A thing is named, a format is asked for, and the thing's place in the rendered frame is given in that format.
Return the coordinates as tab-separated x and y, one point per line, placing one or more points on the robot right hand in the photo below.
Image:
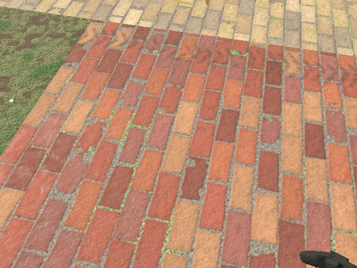
322	259

